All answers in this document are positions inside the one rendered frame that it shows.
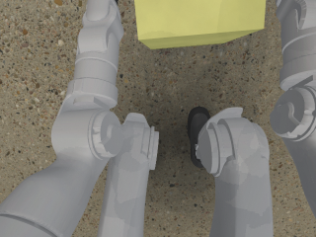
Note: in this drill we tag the right robot forearm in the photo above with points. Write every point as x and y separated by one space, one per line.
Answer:
298 43

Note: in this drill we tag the robot left upper arm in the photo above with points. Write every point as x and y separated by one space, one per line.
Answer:
51 202

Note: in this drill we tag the robot right upper arm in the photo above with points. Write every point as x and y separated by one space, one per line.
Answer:
294 120

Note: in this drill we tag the carton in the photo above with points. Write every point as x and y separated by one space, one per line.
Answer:
182 23

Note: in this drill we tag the right robot shin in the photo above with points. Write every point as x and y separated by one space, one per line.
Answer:
232 113

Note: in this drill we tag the left robot thigh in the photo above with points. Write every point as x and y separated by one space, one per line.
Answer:
123 207

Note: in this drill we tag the left robot forearm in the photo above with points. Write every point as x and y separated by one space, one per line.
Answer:
97 59

